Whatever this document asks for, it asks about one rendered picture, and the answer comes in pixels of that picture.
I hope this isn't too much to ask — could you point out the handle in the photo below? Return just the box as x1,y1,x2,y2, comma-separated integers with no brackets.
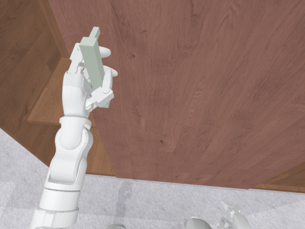
79,27,110,108

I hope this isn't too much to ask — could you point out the right robot thigh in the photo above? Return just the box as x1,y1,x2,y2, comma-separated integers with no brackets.
183,218,212,229

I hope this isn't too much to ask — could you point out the left robot forearm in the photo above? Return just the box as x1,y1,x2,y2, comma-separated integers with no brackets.
29,115,93,229

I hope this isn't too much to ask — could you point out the robot right hand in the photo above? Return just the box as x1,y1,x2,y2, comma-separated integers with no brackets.
217,200,251,229

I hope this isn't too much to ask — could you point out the robot left hand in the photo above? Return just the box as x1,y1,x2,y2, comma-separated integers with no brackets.
62,43,118,118

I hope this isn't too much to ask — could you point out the wardrobe door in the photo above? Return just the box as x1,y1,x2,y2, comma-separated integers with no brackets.
261,162,305,187
48,0,305,189

